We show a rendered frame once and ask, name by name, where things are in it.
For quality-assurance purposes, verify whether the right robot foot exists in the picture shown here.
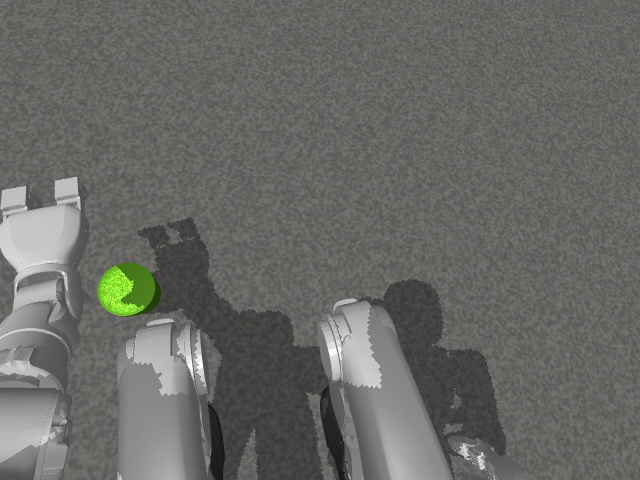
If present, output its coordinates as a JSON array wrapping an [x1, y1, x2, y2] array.
[[320, 386, 349, 480]]

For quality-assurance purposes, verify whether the right robot hand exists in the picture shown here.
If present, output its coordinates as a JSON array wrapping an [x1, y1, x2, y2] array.
[[448, 436, 529, 480]]

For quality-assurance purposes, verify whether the left robot foot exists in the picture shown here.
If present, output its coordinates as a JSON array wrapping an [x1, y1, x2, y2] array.
[[207, 403, 225, 480]]

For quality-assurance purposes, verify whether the left robot arm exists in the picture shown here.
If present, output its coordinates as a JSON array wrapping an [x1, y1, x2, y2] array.
[[0, 264, 83, 480]]

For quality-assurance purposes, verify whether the left robot hand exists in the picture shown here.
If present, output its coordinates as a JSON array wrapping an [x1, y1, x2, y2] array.
[[0, 177, 90, 303]]

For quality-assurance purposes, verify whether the cup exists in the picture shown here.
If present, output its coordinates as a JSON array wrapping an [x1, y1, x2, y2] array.
[[98, 263, 161, 317]]

